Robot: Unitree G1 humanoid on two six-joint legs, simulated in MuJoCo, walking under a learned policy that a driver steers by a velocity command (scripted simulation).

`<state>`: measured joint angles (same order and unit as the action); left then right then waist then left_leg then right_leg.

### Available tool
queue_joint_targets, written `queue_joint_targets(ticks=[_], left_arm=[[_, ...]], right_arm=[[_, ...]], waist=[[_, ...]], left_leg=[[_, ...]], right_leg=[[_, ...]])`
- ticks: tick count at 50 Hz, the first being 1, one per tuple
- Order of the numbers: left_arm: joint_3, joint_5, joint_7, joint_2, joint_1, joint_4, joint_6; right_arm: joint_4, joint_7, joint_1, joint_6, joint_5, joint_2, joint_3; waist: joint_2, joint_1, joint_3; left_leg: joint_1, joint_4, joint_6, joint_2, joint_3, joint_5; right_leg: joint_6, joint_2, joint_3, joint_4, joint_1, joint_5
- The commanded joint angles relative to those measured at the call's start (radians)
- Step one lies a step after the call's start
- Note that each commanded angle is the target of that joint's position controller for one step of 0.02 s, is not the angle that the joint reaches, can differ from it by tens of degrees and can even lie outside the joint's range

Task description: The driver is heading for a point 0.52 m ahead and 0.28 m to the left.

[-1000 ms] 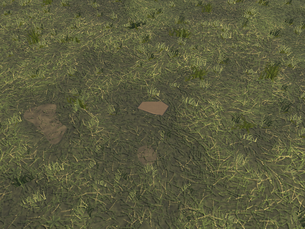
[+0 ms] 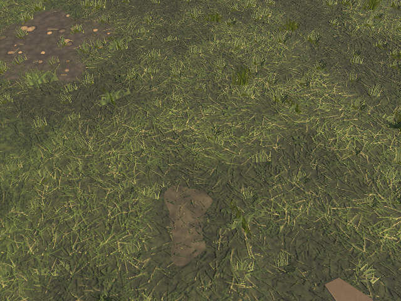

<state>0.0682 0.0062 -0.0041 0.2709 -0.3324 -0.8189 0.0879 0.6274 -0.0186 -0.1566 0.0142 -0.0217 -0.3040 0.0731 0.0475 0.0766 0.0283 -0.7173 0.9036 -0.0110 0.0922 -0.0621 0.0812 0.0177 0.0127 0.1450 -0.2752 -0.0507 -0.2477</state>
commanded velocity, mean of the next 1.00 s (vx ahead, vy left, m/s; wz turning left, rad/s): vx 0.43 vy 0.00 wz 0.51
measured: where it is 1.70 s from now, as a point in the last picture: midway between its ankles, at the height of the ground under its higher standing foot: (188, 278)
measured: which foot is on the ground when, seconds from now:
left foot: up 0.00-0.16, down 0.18-0.66, up 0.68-1.00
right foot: down 0.00-0.20, up 0.22-0.64, down 0.66-1.00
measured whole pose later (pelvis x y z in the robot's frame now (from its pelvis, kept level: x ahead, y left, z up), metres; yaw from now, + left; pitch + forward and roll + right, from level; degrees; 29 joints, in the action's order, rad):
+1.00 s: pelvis +0.50 +0.10 +0.00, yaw +30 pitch +2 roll -1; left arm 0.04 -0.01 0.01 0.27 -0.25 -0.85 0.05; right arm 0.64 0.01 -0.13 0.00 0.00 -0.27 0.05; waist 0.03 0.07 0.05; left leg -0.51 0.68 -0.03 0.03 -0.06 0.18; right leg 0.02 0.02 0.06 -0.36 -0.18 -0.21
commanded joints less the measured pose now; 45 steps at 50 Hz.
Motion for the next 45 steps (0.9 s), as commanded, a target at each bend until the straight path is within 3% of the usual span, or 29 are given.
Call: queue_joint_targets(ticks=[1, 4, 6, 7, 8, 9, 10, 11, 12, 13, 14, 15, 16, 19, 24, 26, 29, 31, 32, 33, 34, 35, 36, 37, 38, 41, 45], left_arm=[[0.038, -0.009, -0.007, 0.173, 0.054, 0.057, 0.009], [0.046, -0.024, -0.005, 0.200, 0.024, 0.033, -0.006], [0.054, -0.034, -0.008, 0.226, 0.029, 0.029, -0.018], [0.059, -0.039, -0.012, 0.244, 0.032, 0.029, -0.024], [0.060, -0.043, -0.015, 0.250, 0.044, 0.031, -0.032], [0.049, -0.037, -0.020, 0.224, 0.038, 0.037, -0.032], [0.012, 0.014, -0.015, 0.105, -0.005, 0.075, -0.022], [-0.011, 0.005, -0.003, 0.085, -0.013, 0.124, 0.015], [0.013, -0.035, 0.009, 0.177, 0.107, 0.143, 0.039], [0.007, -0.046, 0.012, 0.172, 0.150, 0.161, 0.052], [0.005, -0.023, 0.003, 0.158, 0.150, 0.147, 0.056], [0.013, -0.002, -0.001, 0.168, 0.139, 0.141, 0.050], [0.016, 0.002, 0.002, 0.169, 0.122, 0.138, 0.037], [0.006, 0.013, 0.001, 0.130, 0.132, 0.140, 0.011], [-0.020, 0.006, 0.012, 0.077, 0.329, 0.186, 0.014], [-0.017, -0.007, 0.021, 0.090, 0.375, 0.201, 0.020], [0.001, -0.013, 0.029, 0.132, 0.373, 0.209, 0.029], [0.015, -0.015, 0.029, 0.148, 0.302, 0.195, 0.037], [0.028, -0.009, 0.023, 0.165, 0.217, 0.174, 0.040], [0.043, 0.008, 0.016, 0.210, 0.085, 0.162, 0.045], [0.064, 0.025, 0.013, 0.299, -0.024, 0.137, 0.034], [0.054, 0.000, 0.022, 0.240, -0.026, 0.130, 0.029], [0.033, 0.000, 0.019, 0.166, 0.031, 0.147, 0.024], [0.020, 0.010, 0.018, 0.132, 0.087, 0.155, 0.016], [0.010, 0.014, 0.020, 0.109, 0.126, 0.150, 0.011], [-0.001, 0.014, 0.023, 0.085, 0.155, 0.115, 0.016], [0.012, -0.003, 0.010, 0.146, 0.182, 0.075, -0.002]], right_arm=[[-0.090, -0.020, 0.108, 0.020, -0.001, -0.013, -0.007], [-0.120, -0.036, 0.164, 0.019, -0.006, -0.021, -0.005], [-0.129, -0.042, 0.143, 0.016, 0.000, -0.048, 0.009], [-0.122, -0.040, 0.091, 0.011, 0.004, -0.071, 0.022], [-0.091, -0.037, -0.035, 0.008, 0.003, -0.108, 0.045], [-0.043, -0.021, -0.214, 0.001, -0.001, -0.167, 0.079], [-0.024, 0.001, -0.286, -0.005, -0.009, -0.265, 0.098], [-0.067, -0.008, -0.265, 0.016, -0.005, -0.294, 0.089], [-0.059, -0.014, -0.260, 0.029, 0.002, -0.204, 0.066], [-0.050, -0.013, -0.222, 0.039, 0.003, -0.171, 0.054], [-0.055, -0.011, -0.152, 0.042, 0.002, -0.149, 0.046], [-0.066, -0.008, -0.099, 0.044, 0.009, -0.122, 0.036], [-0.076, -0.004, -0.072, 0.044, 0.017, -0.112, 0.030], [-0.056, 0.012, -0.080, 0.051, 0.013, -0.125, 0.033], [-0.015, 0.034, -0.147, 0.038, 0.002, -0.151, 0.041], [0.004, 0.035, -0.183, 0.035, -0.002, -0.160, 0.044], [0.021, 0.038, -0.202, 0.029, -0.008, -0.145, 0.041], [0.019, 0.039, -0.185, 0.023, -0.004, -0.138, 0.041], [0.015, 0.037, -0.182, 0.021, -0.001, -0.108, 0.032], [0.001, 0.033, -0.186, 0.024, 0.009, -0.047, 0.009], [-0.023, 0.034, -0.317, 0.032, -0.012, 0.014, -0.010], [-0.012, 0.039, -0.331, 0.036, -0.020, -0.073, 0.001], [-0.007, 0.042, -0.238, 0.030, -0.014, -0.137, 0.020], [-0.016, 0.046, -0.169, 0.023, 0.002, -0.142, 0.023], [-0.027, 0.047, -0.132, 0.020, 0.016, -0.132, 0.026], [-0.018, 0.043, -0.157, 0.002, 0.011, -0.054, 0.012], [-0.023, 0.037, -0.109, -0.007, 0.022, -0.008, -0.012]], waist=[[-0.105, 0.003, 0.027], [-0.109, 0.010, 0.051], [-0.131, -0.023, 0.025], [-0.151, -0.060, -0.015], [-0.143, -0.136, -0.082], [-0.106, -0.223, -0.170], [0.129, -0.187, -0.243], [0.216, -0.149, -0.427], [0.079, -0.204, -0.354], [0.056, -0.181, -0.223], [-0.034, -0.129, -0.152], [-0.024, -0.092, -0.113], [-0.002, -0.065, -0.099], [-0.005, -0.052, -0.077], [0.024, -0.124, -0.031], [0.033, -0.143, -0.026], [0.056, -0.130, -0.028], [0.085, -0.088, -0.039], [0.079, -0.046, -0.079], [-0.001, 0.012, -0.199], [-0.302, -0.027, -0.337], [-0.333, -0.023, -0.309], [-0.217, -0.004, -0.181], [-0.137, -0.015, -0.114], [-0.117, -0.036, -0.071], [-0.168, -0.089, -0.070], [-0.167, -0.094, -0.132]], left_leg=[[0.021, -0.145, 0.012, 0.001, 0.042, -0.104], [0.036, -0.233, 0.046, -0.014, 0.079, -0.045], [0.119, -0.265, 0.085, -0.062, 0.129, 0.057], [0.204, -0.271, 0.109, -0.101, 0.159, 0.109], [0.371, -0.320, 0.141, -0.146, 0.180, 0.095], [0.656, -0.361, 0.182, -0.161, 0.141, 0.039], [0.977, -0.370, 0.283, 0.076, -0.249, 0.029], [1.145, -0.553, 0.462, 0.253, -0.794, 0.239], [1.104, -0.603, 0.397, 0.223, -0.695, 0.269], [0.965, -0.606, 0.358, 0.185, -0.549, 0.210], [0.810, -0.608, 0.322, 0.139, -0.445, 0.110], [0.695, -0.621, 0.308, 0.107, -0.374, -0.001], [0.621, -0.645, 0.306, 0.086, -0.343, -0.056], [0.504, -0.669, 0.316, 0.057, -0.264, -0.177], [0.429, -0.653, 0.247, -0.015, -0.197, -0.042], [0.438, -0.637, 0.236, 0.001, -0.237, 0.015], [0.520, -0.553, 0.216, 0.035, -0.329, 0.071], [0.539, -0.481, 0.194, 0.033, -0.367, 0.049], [0.520, -0.395, 0.166, -0.009, -0.346, 0.014], [0.429, -0.151, 0.128, -0.068, -0.276, 0.083], [0.094, 0.196, 0.048, -0.213, -0.125, 0.453], [-0.059, 0.365, 0.024, -0.159, -0.131, 0.518], [-0.078, 0.422, 0.009, -0.127, -0.141, 0.435], [-0.033, 0.417, -0.004, -0.102, -0.109, 0.377], [0.006, 0.379, -0.013, -0.088, -0.098, 0.358], [0.131, 0.202, -0.024, -0.068, -0.049, 0.338], [0.266, -0.077, -0.037, -0.060, -0.001, 0.159]], right_leg=[[0.136, -0.257, -0.074, 0.109, 0.004, 0.303], [0.118, -0.287, -0.036, 0.081, 0.083, 0.372], [0.099, -0.294, 0.004, -0.014, 0.126, 0.652], [0.088, -0.291, 0.025, -0.110, 0.136, 0.832], [0.069, -0.270, 0.054, -0.281, 0.107, 0.934], [0.034, -0.234, 0.072, -0.523, -0.049, 0.838], [-0.019, -0.128, 0.068, -0.877, -0.426, 0.079], [-0.043, 0.032, -0.159, -1.121, -0.678, -0.372], [-0.031, -0.031, -0.249, -1.144, -0.785, -0.282], [-0.014, -0.068, -0.231, -1.077, -0.797, -0.192], [-0.016, -0.109, -0.230, -0.988, -0.735, -0.124], [-0.025, -0.131, -0.232, -0.914, -0.665, -0.085], [-0.034, -0.140, -0.234, -0.887, -0.611, -0.060], [-0.077, -0.124, -0.204, -0.767, -0.572, -0.002], [-0.096, -0.052, -0.192, -0.387, -0.489, 0.299], [-0.091, -0.029, -0.201, -0.317, -0.445, 0.335], [-0.063, -0.023, -0.237, -0.244, -0.412, 0.264], [-0.028, -0.017, -0.222, -0.211, -0.322, 0.182], [-0.001, -0.023, -0.211, -0.180, -0.194, 0.175], [0.059, -0.159, -0.332, -0.192, 0.037, 0.133], [0.223, -0.397, -0.769, -0.111, 0.376, -0.065], [0.258, -0.450, -0.982, -0.036, 0.370, -0.212], [0.223, -0.404, -0.827, -0.032, 0.251, -0.096], [0.199, -0.359, -0.654, -0.052, 0.125, 0.141], [0.193, -0.316, -0.534, -0.062, 0.023, 0.386], [0.184, -0.240, -0.334, -0.041, -0.096, 0.702], [0.200, -0.235, -0.227, -0.019, -0.121, 0.786]])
